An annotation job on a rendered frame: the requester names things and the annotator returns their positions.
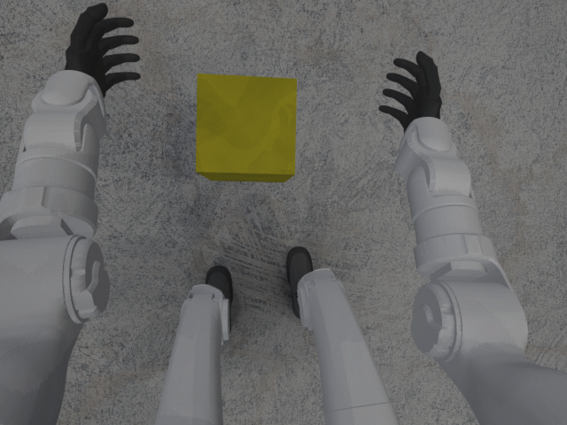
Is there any robot right hand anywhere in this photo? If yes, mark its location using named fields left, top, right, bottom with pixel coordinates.
left=378, top=51, right=442, bottom=133

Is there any left robot forearm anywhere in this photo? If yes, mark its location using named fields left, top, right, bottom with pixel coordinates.
left=0, top=70, right=106, bottom=241

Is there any left robot upper arm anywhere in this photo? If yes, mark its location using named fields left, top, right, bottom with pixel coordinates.
left=0, top=235, right=110, bottom=425

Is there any right robot upper arm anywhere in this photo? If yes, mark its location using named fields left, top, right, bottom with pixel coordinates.
left=410, top=280, right=567, bottom=425

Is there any left robot foot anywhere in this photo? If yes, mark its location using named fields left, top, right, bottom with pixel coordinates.
left=206, top=266, right=233, bottom=331

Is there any right robot forearm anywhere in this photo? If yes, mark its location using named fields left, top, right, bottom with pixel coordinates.
left=395, top=117, right=528, bottom=347

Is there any robot left hand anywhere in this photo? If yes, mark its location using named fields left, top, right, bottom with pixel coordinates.
left=65, top=3, right=141, bottom=98

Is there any carton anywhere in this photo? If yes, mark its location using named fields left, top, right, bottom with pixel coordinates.
left=196, top=73, right=297, bottom=182

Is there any robot left thigh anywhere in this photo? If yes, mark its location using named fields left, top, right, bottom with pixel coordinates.
left=155, top=293, right=230, bottom=425

